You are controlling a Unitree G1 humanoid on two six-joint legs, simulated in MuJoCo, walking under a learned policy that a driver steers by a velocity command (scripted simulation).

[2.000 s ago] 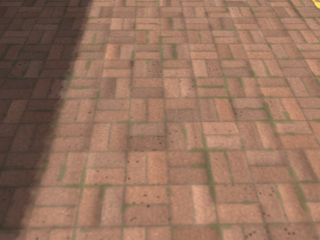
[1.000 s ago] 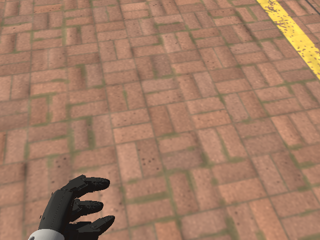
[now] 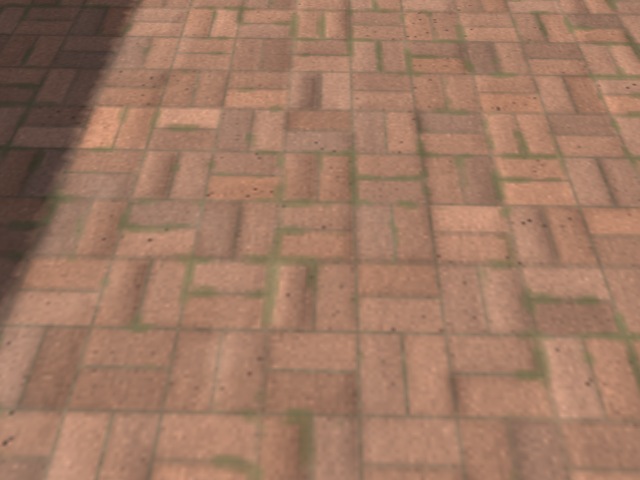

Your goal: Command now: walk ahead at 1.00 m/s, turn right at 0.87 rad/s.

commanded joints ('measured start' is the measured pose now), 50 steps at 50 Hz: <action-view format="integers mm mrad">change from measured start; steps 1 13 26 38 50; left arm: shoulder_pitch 219 244 -66 -37 103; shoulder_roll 174 171 45 113 19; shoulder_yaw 60 66 -35 -33 -14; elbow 14 3 -153 -188 -30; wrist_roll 8 -21 72 37 7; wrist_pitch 10 -62 -72 -83 -120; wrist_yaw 28 20 4 32 36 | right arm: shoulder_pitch -118 -439 136 176 -196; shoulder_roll -148 -83 -123 -242 -49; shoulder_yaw -6 37 -47 -100 -31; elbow -210 -354 -46 -31 -254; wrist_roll -4 9 20 50 1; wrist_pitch -72 -1 -14 -16 72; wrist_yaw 9 32 23 34 90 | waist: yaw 20 69 -50 45 -56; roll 77 -29 74 14 -90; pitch -87 -2 -41 -176 13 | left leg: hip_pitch -770 -422 13 -206 -776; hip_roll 28 34 136 17 117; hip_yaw -197 -88 -598 -391 -125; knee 219 -711 -1078 -720 -134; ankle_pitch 64 512 123 745 239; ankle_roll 16 -37 256 136 90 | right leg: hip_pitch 642 343 -181 563 467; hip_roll -362 -133 -154 -111 -403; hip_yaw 906 516 226 126 115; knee -558 -532 445 -235 -597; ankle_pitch -259 497 -78 119 323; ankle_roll -204 -35 159 186 126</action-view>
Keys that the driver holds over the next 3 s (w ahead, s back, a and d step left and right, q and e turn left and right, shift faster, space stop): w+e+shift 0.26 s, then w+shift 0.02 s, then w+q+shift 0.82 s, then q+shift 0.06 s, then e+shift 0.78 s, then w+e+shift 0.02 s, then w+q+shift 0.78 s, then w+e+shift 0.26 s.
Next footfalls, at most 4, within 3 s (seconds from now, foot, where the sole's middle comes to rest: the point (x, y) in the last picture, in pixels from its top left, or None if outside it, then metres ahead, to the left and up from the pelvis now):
0.38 left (301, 422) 0.59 0.09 -0.73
0.78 right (435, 313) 0.87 -0.21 -0.73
1.20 left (331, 188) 1.28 0.05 -0.73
1.68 right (375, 136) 1.51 -0.08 -0.73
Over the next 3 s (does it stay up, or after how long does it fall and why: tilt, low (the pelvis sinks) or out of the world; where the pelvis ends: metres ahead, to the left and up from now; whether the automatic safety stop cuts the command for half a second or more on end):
stays up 2.02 0.10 0.01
